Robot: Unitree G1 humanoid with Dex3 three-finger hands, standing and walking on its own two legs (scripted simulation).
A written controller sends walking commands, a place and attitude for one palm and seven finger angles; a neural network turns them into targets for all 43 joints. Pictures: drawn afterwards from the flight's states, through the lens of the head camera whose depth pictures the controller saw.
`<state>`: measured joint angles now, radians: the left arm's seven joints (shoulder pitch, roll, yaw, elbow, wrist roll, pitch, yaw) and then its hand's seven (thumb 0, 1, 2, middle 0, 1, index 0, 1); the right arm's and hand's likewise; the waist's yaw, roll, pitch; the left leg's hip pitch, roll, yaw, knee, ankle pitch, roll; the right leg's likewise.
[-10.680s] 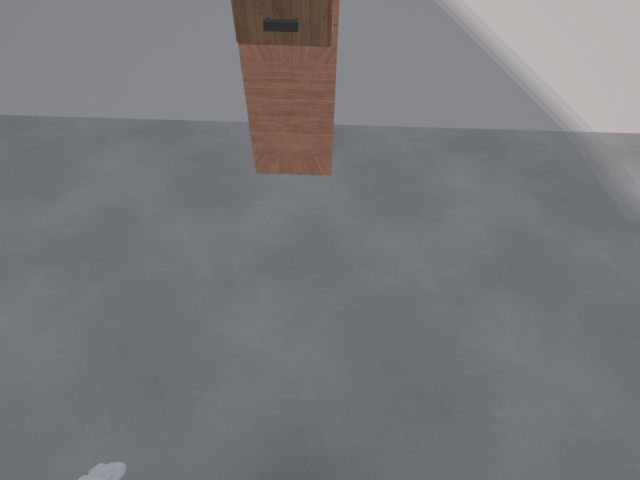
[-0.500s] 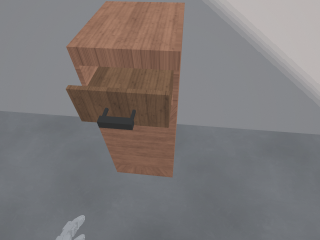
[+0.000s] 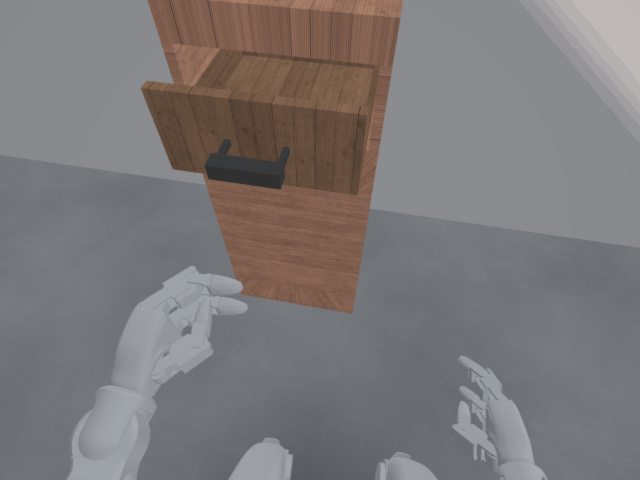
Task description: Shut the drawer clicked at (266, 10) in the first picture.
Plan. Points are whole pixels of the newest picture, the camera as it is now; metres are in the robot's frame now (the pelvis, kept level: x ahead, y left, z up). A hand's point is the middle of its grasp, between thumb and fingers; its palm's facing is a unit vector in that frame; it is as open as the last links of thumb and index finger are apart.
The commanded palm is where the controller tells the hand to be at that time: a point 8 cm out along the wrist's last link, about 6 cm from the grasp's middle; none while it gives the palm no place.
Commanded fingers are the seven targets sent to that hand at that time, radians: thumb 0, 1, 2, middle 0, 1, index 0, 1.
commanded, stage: raise the hand and make a fist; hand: left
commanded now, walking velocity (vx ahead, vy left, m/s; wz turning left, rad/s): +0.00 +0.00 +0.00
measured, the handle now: (250, 160) +0.54 +0.17 +0.07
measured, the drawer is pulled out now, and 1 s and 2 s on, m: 0.13 0.13 0.13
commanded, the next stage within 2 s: bring the fist close to the handle in 1.26 s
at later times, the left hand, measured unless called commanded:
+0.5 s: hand (211, 262) +0.32 +0.16 +0.12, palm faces -0.11 -0.99 -0.04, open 3.1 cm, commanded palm +0.30 +0.21 +0.13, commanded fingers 0.00 0.90 0.90 -1.36 -1.56 -1.36 -1.56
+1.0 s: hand (208, 205) +0.35 +0.16 +0.17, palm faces -0.10 -0.99 -0.04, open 3.3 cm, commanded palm +0.33 +0.21 +0.17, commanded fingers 0.00 0.90 0.90 -1.40 -1.60 -1.40 -1.60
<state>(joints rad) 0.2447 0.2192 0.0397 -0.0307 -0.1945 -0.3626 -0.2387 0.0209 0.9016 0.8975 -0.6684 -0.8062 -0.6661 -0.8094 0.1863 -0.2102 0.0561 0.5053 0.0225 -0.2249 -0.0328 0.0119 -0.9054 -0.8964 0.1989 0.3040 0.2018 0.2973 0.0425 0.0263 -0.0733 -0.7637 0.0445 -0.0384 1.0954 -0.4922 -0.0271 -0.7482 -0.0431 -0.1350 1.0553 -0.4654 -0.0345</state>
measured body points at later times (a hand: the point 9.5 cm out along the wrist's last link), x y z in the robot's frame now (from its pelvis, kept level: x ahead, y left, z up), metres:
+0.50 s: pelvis +0.03 +0.02 +0.04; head +0.07 +0.01 +0.49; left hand +0.32 +0.21 +0.13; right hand +0.19 -0.24 -0.03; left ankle +0.03 +0.13 -0.66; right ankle +0.04 -0.10 -0.66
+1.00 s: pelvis +0.04 +0.01 +0.06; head +0.05 +0.00 +0.51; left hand +0.35 +0.21 +0.18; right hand +0.22 -0.21 -0.02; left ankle +0.03 +0.13 -0.66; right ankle +0.04 -0.10 -0.66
